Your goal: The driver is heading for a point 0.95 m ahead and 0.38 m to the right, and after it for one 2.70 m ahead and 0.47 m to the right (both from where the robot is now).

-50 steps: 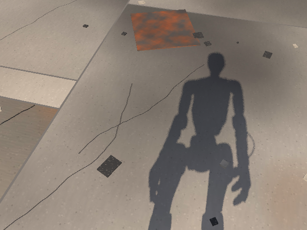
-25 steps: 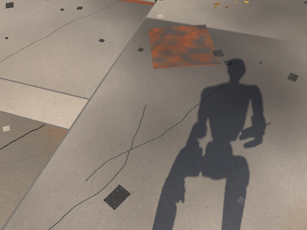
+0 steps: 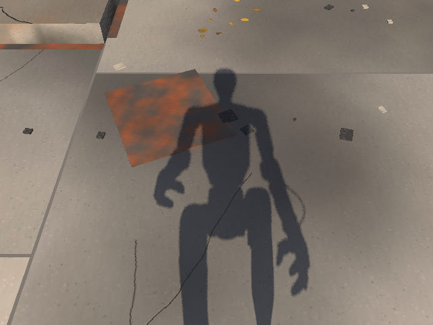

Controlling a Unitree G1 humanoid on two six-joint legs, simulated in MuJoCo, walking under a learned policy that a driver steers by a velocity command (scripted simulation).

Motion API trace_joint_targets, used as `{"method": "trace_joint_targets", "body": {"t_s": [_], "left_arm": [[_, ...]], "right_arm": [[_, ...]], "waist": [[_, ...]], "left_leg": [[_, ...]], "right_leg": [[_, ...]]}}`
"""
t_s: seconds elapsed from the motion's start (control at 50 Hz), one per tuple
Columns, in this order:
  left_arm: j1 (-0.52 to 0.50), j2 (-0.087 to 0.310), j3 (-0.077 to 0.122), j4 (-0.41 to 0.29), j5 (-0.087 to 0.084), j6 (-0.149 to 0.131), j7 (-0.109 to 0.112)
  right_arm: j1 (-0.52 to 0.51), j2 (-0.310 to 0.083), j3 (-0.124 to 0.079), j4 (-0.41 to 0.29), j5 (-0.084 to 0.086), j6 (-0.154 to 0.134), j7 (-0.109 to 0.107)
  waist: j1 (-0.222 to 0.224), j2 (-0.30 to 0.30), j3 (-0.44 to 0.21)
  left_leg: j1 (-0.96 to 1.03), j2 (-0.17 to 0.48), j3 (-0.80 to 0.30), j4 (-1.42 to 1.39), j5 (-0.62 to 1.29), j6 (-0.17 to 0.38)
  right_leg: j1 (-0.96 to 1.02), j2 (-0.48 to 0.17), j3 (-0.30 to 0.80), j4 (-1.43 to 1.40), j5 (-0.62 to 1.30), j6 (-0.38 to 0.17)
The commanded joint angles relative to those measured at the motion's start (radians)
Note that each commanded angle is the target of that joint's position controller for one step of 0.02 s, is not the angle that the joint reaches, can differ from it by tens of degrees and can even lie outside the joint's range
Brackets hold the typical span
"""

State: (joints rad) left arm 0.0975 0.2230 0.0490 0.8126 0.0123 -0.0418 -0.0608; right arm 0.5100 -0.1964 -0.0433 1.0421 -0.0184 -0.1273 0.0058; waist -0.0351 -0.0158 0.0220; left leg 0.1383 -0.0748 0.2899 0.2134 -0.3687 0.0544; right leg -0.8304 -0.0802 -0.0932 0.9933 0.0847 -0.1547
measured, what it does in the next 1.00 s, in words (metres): walks ahead, turning right: right foot, then left foot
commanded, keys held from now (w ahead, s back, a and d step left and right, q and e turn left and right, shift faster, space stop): w+e+shift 0.96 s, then q+shift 0.04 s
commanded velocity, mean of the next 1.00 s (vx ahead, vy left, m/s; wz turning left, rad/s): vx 0.99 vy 0.00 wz -0.94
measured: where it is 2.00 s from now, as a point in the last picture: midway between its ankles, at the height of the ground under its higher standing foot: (366, 166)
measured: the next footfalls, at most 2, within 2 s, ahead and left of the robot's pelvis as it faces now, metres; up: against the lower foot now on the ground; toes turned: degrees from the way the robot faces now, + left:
right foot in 0.14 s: +0.31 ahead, -0.02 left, +0.00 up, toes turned -12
left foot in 0.56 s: +0.76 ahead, +0.03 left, +0.00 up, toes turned -33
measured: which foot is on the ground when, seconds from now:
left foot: down 0.00-0.14, up 0.16-0.54, down 0.56-1.00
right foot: up 0.00-0.12, down 0.14-0.56, up 0.58-1.00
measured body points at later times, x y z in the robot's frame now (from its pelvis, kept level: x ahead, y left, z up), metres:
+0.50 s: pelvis +0.46 -0.02 +0.00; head +0.49 -0.03 +0.45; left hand +0.54 +0.27 -0.12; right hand +0.65 -0.30 -0.05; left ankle +0.72 +0.07 -0.69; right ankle +0.27 -0.01 -0.73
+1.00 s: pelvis +0.83 -0.22 -0.02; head +0.85 -0.25 +0.42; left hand +1.16 -0.33 -0.07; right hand +0.57 -0.31 -0.15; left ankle +0.75 +0.05 -0.70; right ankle +0.90 -0.37 -0.72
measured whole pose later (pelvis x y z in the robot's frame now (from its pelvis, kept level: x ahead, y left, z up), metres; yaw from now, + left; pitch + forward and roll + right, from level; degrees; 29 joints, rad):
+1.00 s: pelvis +0.83 -0.22 -0.02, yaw -55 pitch +1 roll +2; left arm -0.07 0.29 0.01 0.59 0.04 -0.03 -0.09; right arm 0.54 -0.25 -0.03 0.92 -0.03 -0.08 -0.02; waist -0.07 -0.04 0.05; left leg 0.24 0.05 0.34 0.43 -0.46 -0.08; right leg -0.63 0.04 -0.15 0.70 -0.09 -0.22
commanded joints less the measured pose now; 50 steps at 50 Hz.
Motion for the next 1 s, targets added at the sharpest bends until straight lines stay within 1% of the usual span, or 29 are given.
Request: {"method": "trace_joint_targets", "body": {"t_s": [0.02,0.06,0.1,0.12,0.14,0.16,0.18,0.2,0.22,0.24,0.26,0.3,0.36,0.44,0.48,0.52,0.54,0.56,0.58,0.6,0.62,0.64,0.7,0.74,0.8,0.88,0.94,0.98,1.0], "left_arm": [[-0.089,0.007,-0.017,-0.082,0.002,-0.012,-0.012],[-0.035,0.051,-0.008,-0.069,0.002,-0.006,-0.014],[0.209,0.131,0.023,-0.009,0.002,0.007,-0.005],[0.433,0.184,0.051,0.056,0.003,0.013,0.009],[0.532,0.213,0.081,0.093,-0.016,0.013,0.028],[0.411,0.235,0.087,0.099,-0.025,0.019,0.040],[0.341,0.292,0.085,0.060,0.005,0.017,0.035],[0.338,0.250,0.083,0.045,0.017,0.018,0.045],[0.310,0.181,0.069,0.046,0.023,0.014,0.054],[0.266,0.169,0.063,0.042,0.018,0.005,0.057],[0.245,0.174,0.059,0.027,0.010,-0.015,0.064],[0.223,0.164,0.047,0.015,-0.003,-0.047,0.067],[0.258,0.197,0.059,0.008,-0.004,-0.068,0.058],[0.338,0.229,0.078,0.009,-0.018,-0.062,0.038],[0.327,0.237,0.083,-0.003,-0.016,-0.057,0.045],[0.285,0.292,0.093,-0.019,-0.004,-0.058,0.046],[0.217,0.301,0.094,-0.037,-0.001,-0.063,0.041],[0.180,0.167,0.058,-0.078,0.003,-0.073,0.041],[0.308,0.048,0.019,-0.150,-0.061,-0.071,0.042],[0.276,0.129,0.014,-0.120,-0.033,-0.049,0.057],[0.194,0.169,0.024,-0.115,-0.006,-0.034,0.049],[0.156,0.170,0.026,-0.119,0.006,-0.024,0.035],[0.075,0.098,0.006,-0.182,0.027,0.013,-0.006],[0.029,0.085,-0.005,-0.222,0.027,0.028,-0.016],[-0.054,0.100,-0.014,-0.271,0.020,0.034,-0.024],[-0.207,0.098,-0.028,-0.306,0.023,0.031,-0.048],[-0.164,0.113,-0.024,-0.281,0.019,0.025,-0.039],[0.095,0.160,0.000,-0.203,0.029,0.015,-0.019],[0.298,0.187,0.022,-0.127,0.040,0.003,0.000]], "right_arm": [[-0.029,-0.111,0.000,-0.062,0.005,-0.017,-0.032],[-0.022,-0.178,-0.012,-0.071,0.006,-0.006,-0.065],[-0.094,-0.243,-0.034,-0.104,-0.002,0.019,-0.084],[-0.174,-0.262,-0.044,-0.136,-0.015,0.034,-0.079],[-0.245,-0.258,-0.054,-0.155,-0.013,0.048,-0.059],[-0.308,-0.090,-0.012,-0.216,-0.031,0.030,-0.031],[-0.246,-0.044,0.008,-0.331,-0.005,0.006,-0.022],[-0.278,-0.089,0.016,-0.362,-0.013,-0.025,-0.011],[-0.295,-0.141,0.007,-0.349,-0.013,-0.034,-0.004],[-0.309,-0.143,0.005,-0.347,-0.030,-0.023,-0.004],[-0.295,-0.135,0.012,-0.344,-0.052,-0.001,-0.004],[-0.338,-0.121,0.021,-0.365,-0.063,0.045,0.003],[-0.510,-0.103,0.038,-0.442,-0.038,0.055,0.016],[-0.610,-0.106,0.046,-0.493,-0.005,0.051,0.017],[-0.588,-0.140,0.036,-0.500,-0.005,0.045,0.009],[-0.385,-0.230,-0.004,-0.454,0.000,0.036,-0.012],[-0.167,-0.275,-0.027,-0.405,-0.003,0.032,-0.029],[0.063,-0.346,-0.052,-0.368,-0.033,0.031,-0.049],[-0.039,-0.415,-0.062,-0.386,-0.069,0.030,-0.037],[-0.176,-0.326,-0.065,-0.412,-0.060,0.041,-0.025],[-0.239,-0.227,-0.041,-0.421,-0.046,0.047,-0.022],[-0.238,-0.185,-0.031,-0.396,-0.044,0.049,-0.018],[-0.145,-0.134,-0.015,-0.292,-0.022,0.028,-0.008],[-0.136,-0.130,-0.014,-0.267,-0.005,0.010,0.006],[-0.171,-0.150,-0.015,-0.252,-0.009,-0.008,0.007],[-0.076,-0.198,-0.021,-0.207,-0.011,-0.007,-0.005],[-0.028,-0.274,-0.035,-0.204,-0.011,0.017,-0.028],[-0.063,-0.329,-0.047,-0.218,-0.010,0.047,-0.042],[-0.097,-0.316,-0.041,-0.234,-0.006,0.053,-0.038]], "waist": [[0.053,0.045,0.141],[0.099,0.100,0.063],[0.237,0.147,-0.060],[0.338,0.142,-0.145],[0.392,0.034,-0.155],[0.254,-0.191,-0.038],[0.122,-0.164,-0.164],[0.138,-0.070,-0.164],[0.092,0.078,-0.032],[0.040,0.128,0.025],[0.004,0.135,0.053],[-0.023,0.162,0.096],[0.033,0.093,0.111],[0.127,-0.025,0.038],[0.112,-0.049,0.009],[0.000,-0.049,-0.132],[-0.134,-0.039,-0.234],[-0.206,0.088,-0.371],[-0.042,0.468,-0.482],[-0.027,0.319,-0.348],[-0.036,0.169,-0.212],[-0.027,0.067,-0.129],[0.009,0.108,-0.027],[0.030,0.103,0.000],[0.063,0.101,0.055],[0.020,0.044,0.145],[0.065,0.105,0.062],[0.199,0.137,-0.062],[0.276,0.114,-0.139]], "left_leg": [[-0.181,0.241,0.022,-0.072,1.040,-0.086],[-0.080,0.275,0.038,0.081,1.402,-0.098],[-0.084,0.322,0.013,0.402,1.600,-0.087],[-0.180,0.334,-0.022,0.686,1.541,-0.067],[-0.349,0.219,-0.017,1.130,0.933,-0.044],[-0.747,0.046,-0.091,1.468,-0.085,-0.028],[-1.013,0.040,-0.296,1.569,-0.134,-0.055],[-1.091,0.074,-0.386,1.457,-0.078,-0.045],[-1.068,0.127,-0.390,1.331,-0.010,-0.044],[-1.004,0.152,-0.383,1.255,0.007,-0.057],[-0.941,0.176,-0.390,1.190,0.012,-0.079],[-0.830,0.221,-0.361,1.025,0.039,-0.122],[-0.700,0.208,-0.302,0.700,0.270,-0.137],[-0.609,0.124,-0.275,0.424,0.456,-0.093],[-0.528,0.096,-0.297,0.312,0.425,-0.080],[-0.293,0.054,-0.301,0.303,0.282,-0.060],[-0.048,0.096,-0.311,0.332,0.221,-0.049],[0.197,0.308,-0.525,0.338,-0.134,-0.034],[0.330,0.583,-1.141,0.073,-0.355,0.055],[0.195,0.547,-1.180,0.018,-0.580,0.087],[0.060,0.487,-0.969,0.036,-0.475,0.076],[-0.058,0.445,-0.803,0.041,-0.258,0.064],[-0.195,0.378,-0.520,0.009,0.040,0.020],[-0.223,0.372,-0.394,-0.022,0.196,0.007],[-0.289,0.331,-0.199,-0.075,0.365,-0.014],[-0.216,0.287,-0.027,-0.113,0.634,-0.046],[-0.073,0.309,0.018,0.073,1.307,-0.066],[-0.111,0.355,-0.015,0.419,1.484,-0.040],[-0.236,0.344,-0.029,0.685,1.323,-0.023]], "right_leg": [[0.194,0.072,-0.119,-0.206,0.051,-0.029],[0.321,0.145,-0.168,-0.262,0.021,-0.050],[0.574,0.193,-0.151,-0.264,-0.099,-0.086],[0.789,0.184,-0.079,-0.292,-0.188,-0.128],[0.953,0.134,0.027,-0.422,-0.224,-0.189],[1.010,0.051,0.219,-0.321,-0.116,-0.205],[1.160,-0.086,0.647,-0.452,-0.184,-0.376],[1.126,-0.183,0.883,-0.718,-0.553,-0.377],[0.962,-0.175,0.850,-0.810,-0.645,-0.316],[0.816,-0.134,0.774,-0.823,-0.591,-0.270],[0.698,-0.097,0.719,-0.819,-0.502,-0.257],[0.488,-0.010,0.584,-0.842,-0.421,-0.227],[0.394,0.090,0.451,-0.838,-0.155,-0.179],[0.586,0.088,0.449,-0.766,0.097,-0.109],[0.674,0.071,0.473,-0.687,0.185,-0.069],[0.732,0.075,0.473,-0.423,0.408,-0.024],[0.618,0.111,0.447,-0.175,0.355,-0.003],[0.434,0.168,0.380,0.182,-0.068,-0.001],[0.151,0.247,0.271,0.427,-0.588,0.033],[0.029,0.145,0.229,0.496,-0.481,0.017],[0.018,0.093,0.196,0.456,-0.401,0.024],[0.045,0.059,0.182,0.407,-0.366,0.031],[0.038,-0.011,0.180,0.366,-0.351,0.040],[0.000,-0.024,0.165,0.351,-0.284,0.041],[0.024,-0.023,0.127,0.213,-0.130,0.044],[0.109,0.024,-0.039,-0.105,-0.071,-0.003],[0.276,0.135,-0.131,-0.209,-0.151,-0.052],[0.575,0.195,-0.077,-0.268,-0.240,-0.086],[0.844,0.189,0.011,-0.413,-0.147,-0.113]]}}
Velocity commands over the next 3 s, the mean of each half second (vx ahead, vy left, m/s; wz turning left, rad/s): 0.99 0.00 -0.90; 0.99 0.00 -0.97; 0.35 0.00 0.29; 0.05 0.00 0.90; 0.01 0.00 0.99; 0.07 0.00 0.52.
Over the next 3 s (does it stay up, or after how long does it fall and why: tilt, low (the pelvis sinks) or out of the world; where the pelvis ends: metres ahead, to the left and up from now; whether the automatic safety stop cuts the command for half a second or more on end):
stays up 1.14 -0.54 0.02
